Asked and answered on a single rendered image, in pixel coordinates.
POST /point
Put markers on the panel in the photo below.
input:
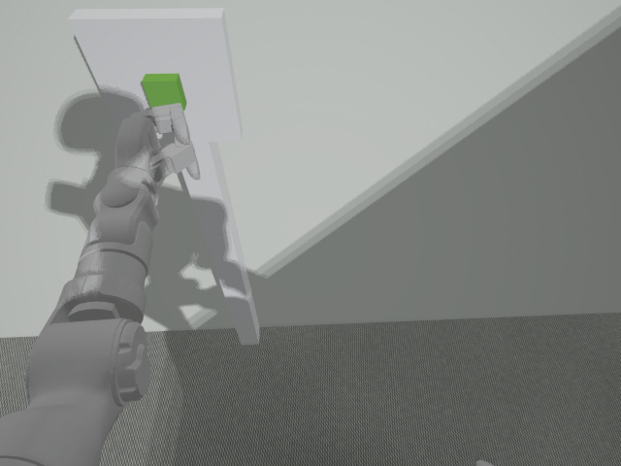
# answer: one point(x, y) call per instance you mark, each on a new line
point(120, 47)

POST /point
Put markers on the left robot upper arm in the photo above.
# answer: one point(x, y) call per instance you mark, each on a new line
point(82, 375)

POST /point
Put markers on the robot left hand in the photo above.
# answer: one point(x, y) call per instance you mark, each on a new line
point(137, 144)

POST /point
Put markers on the left robot forearm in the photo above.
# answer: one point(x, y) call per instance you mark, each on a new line
point(112, 269)

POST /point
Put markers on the button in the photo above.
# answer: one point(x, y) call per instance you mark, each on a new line
point(164, 89)

